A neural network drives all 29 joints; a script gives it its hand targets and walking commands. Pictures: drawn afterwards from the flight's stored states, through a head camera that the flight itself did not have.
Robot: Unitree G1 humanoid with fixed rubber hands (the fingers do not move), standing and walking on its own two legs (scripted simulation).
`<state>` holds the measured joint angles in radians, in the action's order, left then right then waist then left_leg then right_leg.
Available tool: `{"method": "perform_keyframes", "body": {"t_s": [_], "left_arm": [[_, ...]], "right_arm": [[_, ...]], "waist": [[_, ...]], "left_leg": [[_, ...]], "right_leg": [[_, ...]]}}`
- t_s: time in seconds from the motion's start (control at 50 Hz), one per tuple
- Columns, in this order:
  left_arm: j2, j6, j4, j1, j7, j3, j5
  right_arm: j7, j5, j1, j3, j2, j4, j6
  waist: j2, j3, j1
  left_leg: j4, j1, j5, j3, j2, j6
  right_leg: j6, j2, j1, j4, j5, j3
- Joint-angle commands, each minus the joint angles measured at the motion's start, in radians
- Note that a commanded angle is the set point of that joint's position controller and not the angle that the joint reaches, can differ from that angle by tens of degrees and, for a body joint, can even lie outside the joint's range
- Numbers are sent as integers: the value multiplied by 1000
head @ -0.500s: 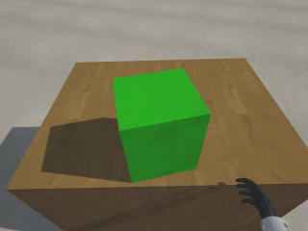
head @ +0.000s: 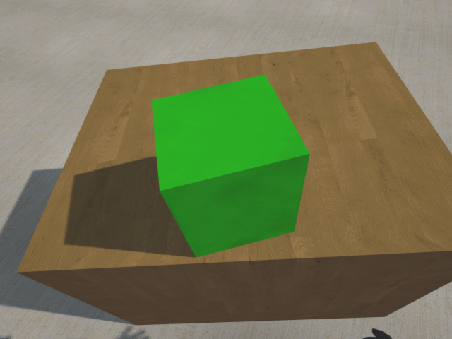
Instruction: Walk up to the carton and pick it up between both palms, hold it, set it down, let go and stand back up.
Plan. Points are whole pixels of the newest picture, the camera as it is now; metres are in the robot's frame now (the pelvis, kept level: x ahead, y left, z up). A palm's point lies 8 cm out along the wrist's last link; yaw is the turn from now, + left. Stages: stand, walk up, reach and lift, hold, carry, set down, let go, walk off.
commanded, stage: stand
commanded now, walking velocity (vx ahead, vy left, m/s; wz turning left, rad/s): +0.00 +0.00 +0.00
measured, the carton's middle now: (228, 171) +0.41 +0.02 +0.05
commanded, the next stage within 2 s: none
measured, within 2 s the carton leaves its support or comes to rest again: neither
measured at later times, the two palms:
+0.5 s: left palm out of the picture +0.07 +0.28 -0.11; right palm out of the picture +0.10 -0.25 -0.13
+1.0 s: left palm out of the picture +0.07 +0.28 -0.11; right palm out of the picture +0.09 -0.25 -0.13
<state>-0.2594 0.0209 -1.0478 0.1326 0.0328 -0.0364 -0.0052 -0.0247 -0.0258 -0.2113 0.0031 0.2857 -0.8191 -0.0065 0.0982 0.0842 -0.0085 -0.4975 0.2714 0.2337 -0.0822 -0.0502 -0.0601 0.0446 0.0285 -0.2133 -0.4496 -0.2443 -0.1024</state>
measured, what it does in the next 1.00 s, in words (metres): stands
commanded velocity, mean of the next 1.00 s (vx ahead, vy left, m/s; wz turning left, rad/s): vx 0.00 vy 0.00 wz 0.00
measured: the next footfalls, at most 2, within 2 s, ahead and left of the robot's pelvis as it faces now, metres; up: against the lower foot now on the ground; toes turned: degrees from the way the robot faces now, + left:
none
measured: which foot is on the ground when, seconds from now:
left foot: down 0.00-1.00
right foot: down 0.00-1.00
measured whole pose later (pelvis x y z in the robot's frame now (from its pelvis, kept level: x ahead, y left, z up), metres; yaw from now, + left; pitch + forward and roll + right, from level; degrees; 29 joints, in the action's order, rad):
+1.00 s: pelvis +0.00 +0.00 +0.00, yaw +0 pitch +0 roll -1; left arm -0.26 0.02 -1.10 0.12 0.03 -0.04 -0.01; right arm -0.02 -0.03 -0.21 0.00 0.29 -0.85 -0.01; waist 0.10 0.02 -0.01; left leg -0.50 0.27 0.24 -0.08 -0.05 -0.06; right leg 0.04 0.03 -0.21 -0.45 -0.25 -0.10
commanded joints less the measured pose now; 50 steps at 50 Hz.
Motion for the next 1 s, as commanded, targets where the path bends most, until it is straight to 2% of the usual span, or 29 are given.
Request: {"method": "perform_keyframes", "body": {"t_s": [0.0,0.02,0.04,0.08,0.1,0.14,0.16,0.22,0.26,0.28,0.3,0.32,0.36,0.38,0.4,0.42,0.56,0.6,0.62,0.64,0.7,0.72,0.74,0.76,0.8,0.84,0.9,0.96,0.98], "left_arm": [[-293,27,54,-29,-31,-54,1],[-310,20,56,-57,-34,-58,-5],[-300,24,57,-40,-26,-57,-5],[-291,30,57,-57,-23,-56,-6],[-285,27,41,-26,-28,-60,0],[-276,20,44,-40,-32,-54,1],[-287,22,43,-12,-35,-53,-4],[-291,23,55,-14,-32,-55,-6],[-293,23,36,-39,-29,-50,2],[-285,29,48,-27,-30,-54,-1],[-271,26,50,-56,-29,-46,-3],[-276,28,48,-49,-26,-50,0],[-293,32,46,-32,-27,-57,-3],[-296,30,40,-25,-28,-58,-4],[-295,30,60,-68,-29,-58,-6],[-278,32,48,-37,-25,-52,-1],[-280,25,51,-58,-27,-56,-10],[-297,24,37,-30,-30,-57,-13],[-296,32,38,-35,-26,-47,-9],[-285,34,39,-20,-27,-53,-7],[-290,25,34,-27,-30,-54,-2],[-291,32,33,-16,-29,-53,-4],[-289,25,36,-44,-32,-55,-6],[-296,23,32,-32,-36,-53,-2],[-299,20,29,-27,-30,-54,-6],[-299,24,36,-60,-28,-53,-8],[-293,29,29,-40,-28,-47,-1],[-279,22,19,-28,-33,-52,1],[-296,25,28,-42,-31,-53,-8]], "right_arm": [[1,7,4,-46,240,-18,-17],[3,-2,23,-47,252,-15,-16],[1,-1,-3,-52,248,-26,-11],[0,7,9,-59,269,-31,-6],[0,-3,-5,-52,232,-24,-9],[-2,0,24,-52,250,-21,-16],[-4,-4,-1,-58,263,-50,-20],[-2,-3,-3,-57,258,-38,-12],[0,8,-7,-51,238,-23,-14],[-3,5,-5,-54,254,-42,-13],[-3,11,6,-51,255,-42,-15],[-3,-1,-17,-47,240,-43,-17],[2,-9,15,-48,248,-30,-17],[3,3,0,-46,224,-33,-18],[5,-3,10,-39,216,-36,-21],[2,-3,0,-46,248,-49,-19],[3,-3,0,-50,250,-54,-26],[-3,-9,9,-57,263,-56,-24],[1,5,3,-57,253,-52,-21],[1,-8,20,-52,247,-57,-23],[-2,2,-5,-51,243,-45,-21],[0,1,5,-53,253,-60,-15],[4,1,7,-49,220,-46,-27],[5,-6,3,-49,244,-53,-31],[0,-2,5,-57,265,-55,-28],[-1,2,-9,-46,235,-53,-29],[1,3,2,-54,251,-63,-27],[4,-2,25,-38,227,-49,-30],[2,5,12,-51,247,-57,-28]], "waist": [[9,-161,25],[-18,-130,32],[-10,-179,16],[23,-162,34],[-29,-190,25],[25,-187,24],[-15,-185,10],[5,-164,11],[-35,-177,28],[0,-181,24],[-34,-165,14],[-27,-162,36],[14,-174,20],[11,-172,22],[-52,-168,22],[-2,-182,13],[-34,-144,18],[-8,-157,13],[-36,-169,23],[-11,-173,5],[-68,-150,19],[-15,-183,13],[-65,-154,28],[-5,-135,12],[-40,-190,5],[-46,-150,28],[-9,-151,26],[-75,-192,14],[-57,-143,30]], "left_leg": [[64,-121,-152,-26,-57,87],[77,-93,-159,-15,-56,76],[68,-115,-195,-25,-68,78],[81,-114,-198,-38,-69,80],[88,-104,-187,-44,-68,82],[78,-105,-221,-37,-80,87],[89,-98,-226,-40,-82,97],[97,-81,-175,-23,-67,85],[91,-117,-184,-42,-72,81],[94,-124,-190,-39,-71,84],[79,-94,-178,-38,-66,77],[93,-117,-164,-46,-65,77],[91,-116,-158,-40,-71,83],[87,-90,-150,-32,-57,79],[105,-81,-167,-35,-74,82],[88,-102,-183,-30,-69,82],[111,-84,-118,-34,-71,77],[95,-86,-204,-28,-80,90],[101,-89,-194,-37,-74,86],[102,-103,-218,-28,-73,88],[98,-74,-201,-27,-61,79],[95,-101,-191,-22,-72,89],[107,-80,-159,-37,-61,77],[100,-82,-187,-32,-74,83],[96,-88,-202,-48,-72,82],[94,-109,-178,-41,-72,77],[113,-99,-188,-53,-78,81],[97,-94,-179,-50,-66,74],[113,-87,-167,-32,-67,75]], "right_leg": [[17,-180,64,85,150,178],[4,-165,75,81,166,154],[4,-169,91,68,137,152],[-3,-160,76,70,144,149],[-4,-153,107,62,125,133],[-1,-166,114,63,165,142],[4,-161,139,56,186,144],[16,-166,122,69,181,155],[2,-178,113,87,159,158],[12,-170,96,69,149,170],[2,-174,97,103,166,163],[2,-161,83,88,125,152],[2,-165,83,86,133,172],[8,-168,92,90,130,167],[7,-159,105,68,137,142],[6,-161,82,73,143,166],[-8,-148,81,73,87,160],[10,-158,83,72,116,165],[1,-163,101,71,151,159],[-5,-158,120,70,169,156],[0,-161,100,76,199,159],[5,-172,121,70,166,156],[5,-157,91,84,165,162],[14,-171,88,74,176,159],[2,-161,125,79,153,160],[10,-178,73,75,139,175],[8,-161,80,84,122,167],[1,-153,113,97,173,154],[0,-161,86,97,167,156]]}}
